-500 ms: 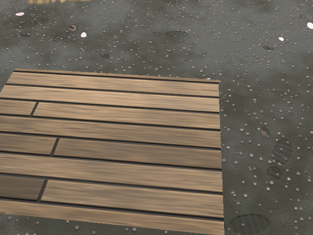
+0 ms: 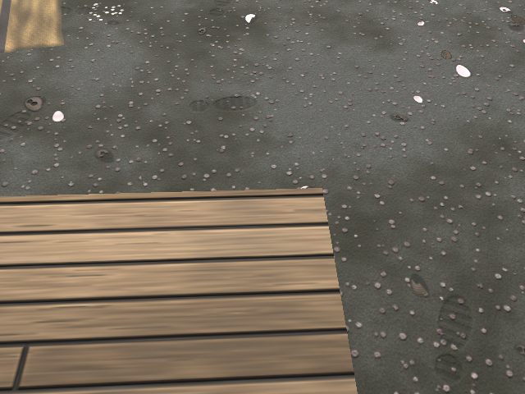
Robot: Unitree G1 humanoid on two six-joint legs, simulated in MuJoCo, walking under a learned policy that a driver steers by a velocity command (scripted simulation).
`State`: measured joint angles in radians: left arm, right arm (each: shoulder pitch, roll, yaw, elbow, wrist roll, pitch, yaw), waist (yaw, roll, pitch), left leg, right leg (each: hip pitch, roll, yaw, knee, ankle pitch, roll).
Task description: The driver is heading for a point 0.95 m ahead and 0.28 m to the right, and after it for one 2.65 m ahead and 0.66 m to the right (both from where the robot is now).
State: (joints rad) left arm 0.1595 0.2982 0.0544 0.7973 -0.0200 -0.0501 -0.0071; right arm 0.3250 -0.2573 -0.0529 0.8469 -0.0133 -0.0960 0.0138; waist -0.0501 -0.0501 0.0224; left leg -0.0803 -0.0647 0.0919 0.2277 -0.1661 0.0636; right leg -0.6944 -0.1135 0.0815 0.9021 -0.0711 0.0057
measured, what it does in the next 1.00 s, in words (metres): walks ahead, turning right: right foot, then left foot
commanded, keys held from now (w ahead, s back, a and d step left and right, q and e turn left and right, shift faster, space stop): w+e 0.72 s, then w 0.28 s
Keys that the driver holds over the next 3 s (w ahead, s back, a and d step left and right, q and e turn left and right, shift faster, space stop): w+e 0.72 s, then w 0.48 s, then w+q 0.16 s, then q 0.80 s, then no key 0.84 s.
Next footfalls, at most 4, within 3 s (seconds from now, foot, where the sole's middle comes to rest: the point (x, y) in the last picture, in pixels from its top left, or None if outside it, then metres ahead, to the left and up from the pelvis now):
0.24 right None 0.31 -0.16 -0.78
0.72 left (275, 339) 0.64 -0.05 -0.78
1.22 right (398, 302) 0.73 -0.40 -0.78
1.70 left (345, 220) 1.02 -0.30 -0.78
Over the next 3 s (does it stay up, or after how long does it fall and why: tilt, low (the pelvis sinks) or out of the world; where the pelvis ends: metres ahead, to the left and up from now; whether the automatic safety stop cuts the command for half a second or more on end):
stays up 0.91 -0.37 -0.01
